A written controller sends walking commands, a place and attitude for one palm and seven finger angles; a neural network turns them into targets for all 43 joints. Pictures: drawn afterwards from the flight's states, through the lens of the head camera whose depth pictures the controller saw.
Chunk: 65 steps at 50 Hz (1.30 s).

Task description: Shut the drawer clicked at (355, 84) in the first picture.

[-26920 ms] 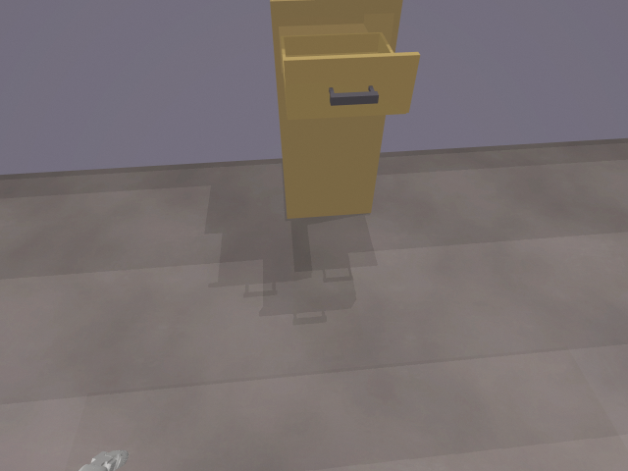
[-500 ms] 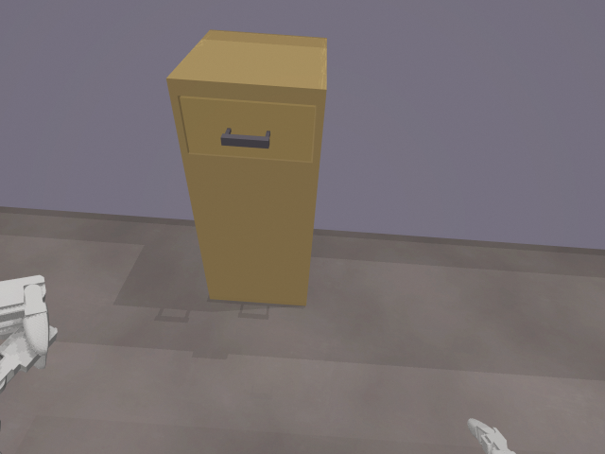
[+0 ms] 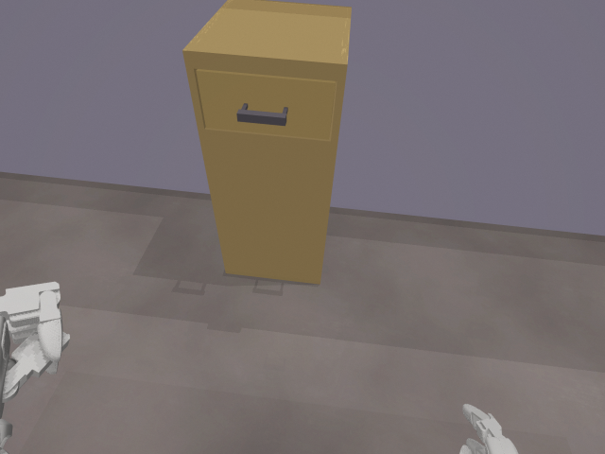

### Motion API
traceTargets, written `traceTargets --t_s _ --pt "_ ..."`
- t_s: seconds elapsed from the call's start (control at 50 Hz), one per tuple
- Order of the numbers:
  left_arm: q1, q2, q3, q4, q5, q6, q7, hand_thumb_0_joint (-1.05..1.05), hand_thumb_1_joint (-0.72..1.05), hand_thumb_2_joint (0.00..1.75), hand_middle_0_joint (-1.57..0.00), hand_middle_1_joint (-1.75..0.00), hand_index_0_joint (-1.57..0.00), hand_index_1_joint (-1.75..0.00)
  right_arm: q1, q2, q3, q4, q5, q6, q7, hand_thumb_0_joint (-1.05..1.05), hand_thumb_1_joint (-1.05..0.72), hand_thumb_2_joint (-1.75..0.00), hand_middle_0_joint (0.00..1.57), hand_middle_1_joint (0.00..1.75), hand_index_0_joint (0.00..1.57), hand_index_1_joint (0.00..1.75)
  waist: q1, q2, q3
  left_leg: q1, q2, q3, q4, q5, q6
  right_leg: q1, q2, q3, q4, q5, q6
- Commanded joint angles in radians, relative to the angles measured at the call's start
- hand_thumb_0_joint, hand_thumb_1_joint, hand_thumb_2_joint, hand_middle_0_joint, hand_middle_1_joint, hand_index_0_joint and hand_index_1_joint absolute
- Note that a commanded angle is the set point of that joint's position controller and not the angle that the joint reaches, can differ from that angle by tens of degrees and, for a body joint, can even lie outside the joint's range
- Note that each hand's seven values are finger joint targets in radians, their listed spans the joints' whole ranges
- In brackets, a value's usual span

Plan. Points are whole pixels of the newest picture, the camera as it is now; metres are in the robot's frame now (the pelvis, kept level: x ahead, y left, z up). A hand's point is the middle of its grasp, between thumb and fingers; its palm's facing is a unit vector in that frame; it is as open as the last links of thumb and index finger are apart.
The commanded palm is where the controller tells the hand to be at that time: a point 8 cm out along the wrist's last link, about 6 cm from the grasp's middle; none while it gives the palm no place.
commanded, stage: stop stepping back and stand still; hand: left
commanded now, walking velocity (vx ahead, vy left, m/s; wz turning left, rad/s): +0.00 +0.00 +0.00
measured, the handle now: (263, 113) +0.89 +0.15 +0.00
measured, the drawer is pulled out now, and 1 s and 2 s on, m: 0.00 0.00 0.00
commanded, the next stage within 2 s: let the arm hang, fingers relaxed in 0.90 s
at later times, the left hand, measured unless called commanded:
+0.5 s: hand (52, 312) +0.21 +0.26 +0.16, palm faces +0.33 -0.83 -0.45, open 3.2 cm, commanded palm +0.15 +0.30 +0.18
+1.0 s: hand (32, 324) +0.20 +0.27 +0.16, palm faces +0.35 -0.83 -0.44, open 3.2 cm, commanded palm none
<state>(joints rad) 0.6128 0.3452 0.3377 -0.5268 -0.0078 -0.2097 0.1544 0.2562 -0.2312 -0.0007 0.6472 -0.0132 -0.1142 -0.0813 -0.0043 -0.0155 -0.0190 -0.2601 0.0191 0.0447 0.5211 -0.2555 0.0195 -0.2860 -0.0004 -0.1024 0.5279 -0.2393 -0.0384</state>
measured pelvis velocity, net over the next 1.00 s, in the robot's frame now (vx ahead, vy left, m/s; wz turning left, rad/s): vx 0.00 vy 0.03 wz -0.02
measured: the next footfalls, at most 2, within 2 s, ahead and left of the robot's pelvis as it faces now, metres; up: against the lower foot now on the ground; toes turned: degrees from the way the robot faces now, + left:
none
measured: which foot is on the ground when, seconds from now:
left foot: down 0.00-1.00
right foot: down 0.00-1.00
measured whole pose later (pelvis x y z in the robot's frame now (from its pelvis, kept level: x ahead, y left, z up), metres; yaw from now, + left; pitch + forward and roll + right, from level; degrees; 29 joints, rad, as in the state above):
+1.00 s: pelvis +0.00 +0.03 +0.01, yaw -1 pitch +0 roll -1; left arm 0.62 0.36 0.34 -0.53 -0.03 -0.20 0.15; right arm 0.21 -0.20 0.02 0.61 -0.01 -0.08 -0.08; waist 0.00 0.00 0.01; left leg -0.21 -0.01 0.07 0.45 -0.23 0.05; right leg -0.21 -0.02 -0.07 0.39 -0.16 0.00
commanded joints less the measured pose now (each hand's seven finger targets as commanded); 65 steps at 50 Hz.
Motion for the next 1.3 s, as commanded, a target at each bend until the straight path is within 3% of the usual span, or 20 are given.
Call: traceTargets --t_s 0.0,0.04,0.1,0.22,0.38,0.5,0.72,0.82,0.96,0.98,1.0,1.02,1.04,1.08,1.14,1.24,1.28 --pt "-0.045 0.202 0.137 -0.276 -0.004 -0.073 0.021 0.00 0.90 0.90 -1.40 -1.60 -1.40 -1.60 -0.123 -0.091 -0.025 -0.174 0.006 -0.072 -0.008 0.00 -0.90 -0.90 0.20 0.30 0.20 0.30 0.008 0.150 -0.044 -0.049 0.156 -0.197 -0.236 -0.006 0.064 0.101 -0.037 0.104 -0.021 0.019 0.049" --pt "-0.040 0.197 0.142 -0.268 -0.009 -0.069 0.021 0.00 0.90 0.90 -1.40 -1.60 -1.40 -1.60 -0.123 -0.091 -0.027 -0.178 0.008 -0.072 -0.004 0.00 -0.90 -0.90 0.20 0.30 0.20 0.30 0.008 0.094 -0.042 -0.054 0.115 -0.134 -0.176 0.123 0.040 0.149 -0.048 0.114 -0.057 0.131 0.039" --pt "-0.006 0.170 0.128 -0.199 -0.023 -0.064 0.014 0.00 0.90 0.90 -1.40 -1.60 -1.40 -1.60 -0.120 -0.090 -0.031 -0.175 0.011 -0.066 0.005 0.00 -0.90 -0.90 0.20 0.30 0.20 0.30 -0.001 0.045 -0.061 -0.006 0.067 -0.073 -0.094 0.205 0.010 0.157 -0.085 0.163 -0.111 0.268 0.022" --pt "0.020 0.165 0.122 -0.179 -0.035 -0.048 0.003 0.00 0.90 0.90 -1.40 -1.60 -1.40 -1.60 -0.133 -0.090 -0.031 -0.189 0.014 -0.033 0.010 0.00 -0.90 -0.90 0.20 0.30 0.20 0.30 -0.004 0.007 -0.094 0.044 0.060 -0.062 -0.098 0.236 0.003 0.166 -0.082 0.151 -0.133 0.309 0.023" --pt "0.023 0.191 0.136 -0.269 -0.035 -0.044 0.006 0.00 0.90 0.90 -1.40 -1.60 -1.40 -1.60 -0.152 -0.089 -0.028 -0.218 0.011 -0.019 -0.001 0.00 -0.90 -0.90 0.20 0.30 0.20 0.30 0.001 0.091 -0.099 0.050 0.068 -0.080 -0.137 0.294 0.000 0.189 -0.058 0.115 -0.107 0.312 0.029" --pt "0.023 0.170 0.123 -0.226 -0.036 -0.044 0.006 0.00 0.90 0.90 -1.40 -1.60 -1.40 -1.60 -0.143 -0.097 -0.030 -0.214 0.012 -0.018 -0.003 0.00 -0.90 -0.90 0.20 0.30 0.20 0.30 0.002 0.107 -0.060 0.023 0.075 -0.089 -0.173 0.229 -0.009 0.174 -0.049 0.105 -0.118 0.235 0.033" --pt "0.003 0.162 0.114 -0.199 -0.031 -0.048 0.005 0.00 0.90 0.90 -1.40 -1.60 -1.40 -1.60 -0.148 -0.098 -0.034 -0.209 0.010 -0.018 -0.006 0.00 -0.90 -0.90 0.20 0.30 0.20 0.30 0.003 0.045 -0.031 -0.023 0.062 -0.095 -0.204 0.034 0.002 0.159 -0.056 0.124 -0.180 0.108 0.035" --pt "-0.015 0.165 0.113 -0.213 -0.025 -0.049 0.008 0.00 0.90 0.90 -1.40 -1.60 -1.40 -1.60 -0.150 -0.097 -0.033 -0.207 0.007 -0.024 -0.009 0.00 -0.90 -0.90 0.20 0.30 0.20 0.30 0.003 0.080 -0.032 -0.024 0.062 -0.095 -0.214 0.009 0.005 0.158 -0.051 0.121 -0.180 0.088 0.036" --pt "-0.006 0.161 0.112 -0.194 -0.029 -0.045 0.007 0.00 0.90 0.90 -1.40 -1.60 -1.40 -1.60 -0.151 -0.097 -0.036 -0.204 0.008 -0.024 -0.010 0.00 -0.90 -0.90 0.20 0.30 0.20 0.30 0.002 0.057 -0.041 -0.011 0.058 -0.092 -0.203 0.047 0.000 0.163 -0.053 0.119 -0.187 0.123 0.034" --pt "-0.141 0.084 -0.235 0.643 0.061 0.097 -0.136 0.00 0.90 0.90 -1.40 -1.60 -1.40 -1.60 -0.178 -0.298 -0.091 0.063 0.019 -0.069 0.092 0.00 -0.90 -0.90 0.20 0.30 0.20 0.30 -0.033 0.060 0.071 -0.067 0.082 -0.113 -0.016 0.247 0.014 -0.021 -0.134 0.083 -0.038 0.249 0.009" --pt "-0.143 0.069 -0.204 0.652 0.040 0.175 -0.151 0.00 0.90 0.90 -1.36 -1.56 -1.36 -1.56 -0.097 -0.228 -0.082 0.039 0.031 0.003 0.096 0.00 -0.90 -0.90 0.20 0.30 0.20 0.30 -0.023 0.071 -0.022 0.007 0.084 -0.093 -0.027 0.271 0.001 -0.032 -0.126 0.126 -0.068 0.163 0.005" --pt "-0.148 0.049 -0.213 0.641 0.038 0.196 -0.153 0.00 0.90 0.90 -1.32 -1.51 -1.32 -1.51 -0.088 -0.210 -0.072 0.020 0.030 0.023 0.094 0.00 -0.90 -0.90 0.20 0.30 0.20 0.30 -0.025 0.084 -0.009 0.005 0.094 -0.102 -0.037 0.220 0.008 -0.061 -0.110 0.104 -0.062 0.059 0.015" --pt "-0.175 0.028 -0.218 0.684 0.040 0.197 -0.154 0.00 0.90 0.90 -1.28 -1.47 -1.28 -1.47 -0.086 -0.193 -0.064 0.035 0.017 0.031 0.094 0.00 -0.90 -0.90 0.20 0.30 0.20 0.30 -0.017 0.074 -0.037 -0.045 0.113 -0.143 -0.061 0.172 0.033 -0.051 -0.090 0.087 -0.015 -0.015 0.012" --pt "-0.230 0.039 -0.235 0.780 0.045 0.199 -0.152 0.00 0.90 0.90 -1.20 -1.38 -1.20 -1.38 -0.090 -0.200 -0.053 0.035 0.002 0.046 0.089 0.00 -0.90 -0.90 0.20 0.30 0.20 0.30 -0.005 -0.058 -0.051 -0.066 0.126 -0.182 -0.084 0.215 0.056 0.015 -0.068 0.097 0.008 0.007 0.006" --pt "-0.300 0.068 -0.248 0.960 0.047 0.206 -0.150 0.00 0.90 0.90 -1.08 -1.25 -1.08 -1.25 -0.099 -0.215 -0.050 0.072 -0.008 0.064 0.083 0.00 -0.90 -0.90 0.20 0.30 0.20 0.30 0.007 -0.155 -0.054 -0.046 0.101 -0.165 -0.078 0.216 0.051 0.060 -0.097 0.128 -0.035 0.084 -0.010" --pt "-0.336 0.061 -0.288 1.222 0.035 0.217 -0.144 0.00 0.90 0.90 -0.88 -1.04 -0.88 -1.04 -0.101 -0.174 -0.030 0.160 -0.010 0.092 0.080 0.00 -0.90 -0.90 0.20 0.30 0.20 0.30 0.013 0.104 0.007 -0.040 0.083 -0.144 -0.168 0.028 0.038 0.057 -0.099 0.153 -0.099 -0.023 -0.010" --pt "-0.331 0.056 -0.296 1.298 0.032 0.215 -0.143 0.00 0.90 0.90 -0.80 -0.95 -0.80 -0.95 -0.076 -0.154 -0.027 0.193 -0.007 0.101 0.077 0.00 -0.90 -0.90 0.20 0.30 0.20 0.30 0.010 0.134 0.015 -0.046 0.079 -0.143 -0.186 -0.046 0.033 0.072 -0.100 0.153 -0.129 -0.048 -0.011"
